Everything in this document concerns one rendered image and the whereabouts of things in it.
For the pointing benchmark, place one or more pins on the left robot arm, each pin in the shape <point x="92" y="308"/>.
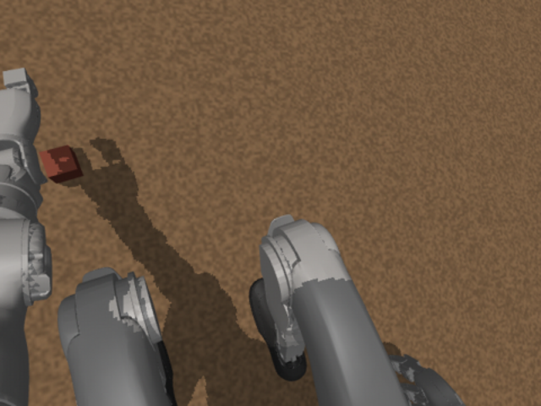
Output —
<point x="25" y="262"/>

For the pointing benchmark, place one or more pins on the left robot hand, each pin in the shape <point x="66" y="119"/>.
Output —
<point x="20" y="114"/>

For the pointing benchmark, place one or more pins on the right robot foot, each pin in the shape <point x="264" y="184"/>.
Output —
<point x="289" y="371"/>

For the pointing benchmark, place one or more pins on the right robot hand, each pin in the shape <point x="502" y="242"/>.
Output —
<point x="430" y="390"/>

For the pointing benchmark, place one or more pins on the cube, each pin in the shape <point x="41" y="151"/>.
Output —
<point x="61" y="164"/>

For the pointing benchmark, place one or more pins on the left robot foot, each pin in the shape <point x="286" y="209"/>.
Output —
<point x="168" y="372"/>

